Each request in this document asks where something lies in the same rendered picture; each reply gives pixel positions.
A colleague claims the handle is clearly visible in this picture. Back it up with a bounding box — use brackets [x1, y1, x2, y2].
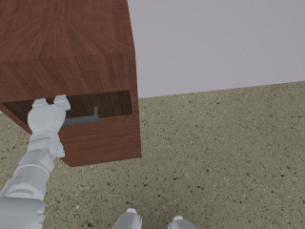
[62, 107, 99, 126]

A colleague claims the cabinet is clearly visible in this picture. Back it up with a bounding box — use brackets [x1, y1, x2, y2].
[0, 0, 142, 167]

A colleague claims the robot left thigh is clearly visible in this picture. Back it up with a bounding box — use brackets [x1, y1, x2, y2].
[112, 212, 142, 229]

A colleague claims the robot left upper arm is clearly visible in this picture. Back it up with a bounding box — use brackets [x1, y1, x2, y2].
[0, 197, 46, 229]

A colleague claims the robot left shin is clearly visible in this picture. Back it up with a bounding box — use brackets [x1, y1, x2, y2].
[127, 208, 137, 214]

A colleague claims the drawer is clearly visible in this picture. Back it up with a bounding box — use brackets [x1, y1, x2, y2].
[2, 90, 133, 126]

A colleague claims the left robot forearm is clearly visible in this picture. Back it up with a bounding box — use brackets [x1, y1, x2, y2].
[0, 130, 59, 202]

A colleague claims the left robot hand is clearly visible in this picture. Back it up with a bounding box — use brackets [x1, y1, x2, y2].
[28, 94, 71, 157]

